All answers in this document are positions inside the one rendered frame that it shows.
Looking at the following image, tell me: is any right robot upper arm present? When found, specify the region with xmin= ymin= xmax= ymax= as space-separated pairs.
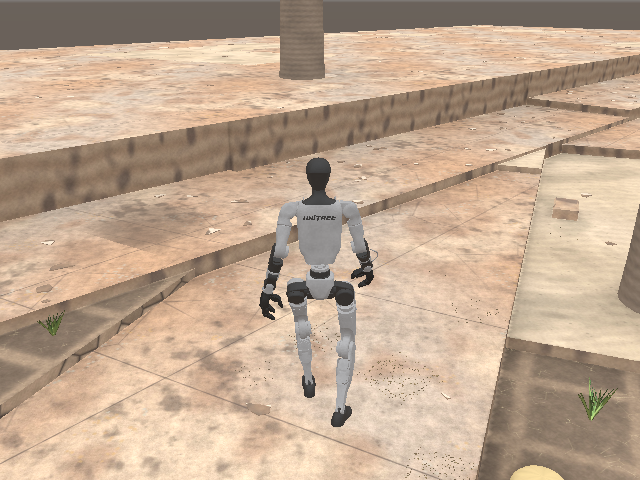
xmin=340 ymin=200 xmax=367 ymax=254

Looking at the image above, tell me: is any humanoid robot head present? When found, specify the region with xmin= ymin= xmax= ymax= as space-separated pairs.
xmin=302 ymin=157 xmax=336 ymax=205

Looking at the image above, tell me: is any right robot shin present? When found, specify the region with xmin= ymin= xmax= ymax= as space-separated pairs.
xmin=335 ymin=341 xmax=356 ymax=414

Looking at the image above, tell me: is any right robot hand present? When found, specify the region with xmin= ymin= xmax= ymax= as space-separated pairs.
xmin=351 ymin=268 xmax=374 ymax=288

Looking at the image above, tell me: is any right robot forearm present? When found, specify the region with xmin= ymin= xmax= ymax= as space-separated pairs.
xmin=356 ymin=238 xmax=373 ymax=272

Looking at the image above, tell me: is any left robot forearm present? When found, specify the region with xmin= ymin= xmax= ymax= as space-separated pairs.
xmin=262 ymin=243 xmax=283 ymax=294

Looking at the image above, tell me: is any left robot upper arm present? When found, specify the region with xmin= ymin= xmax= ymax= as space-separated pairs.
xmin=273 ymin=201 xmax=299 ymax=259

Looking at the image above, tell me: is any left robot hand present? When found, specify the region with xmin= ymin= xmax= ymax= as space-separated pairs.
xmin=259 ymin=291 xmax=283 ymax=320

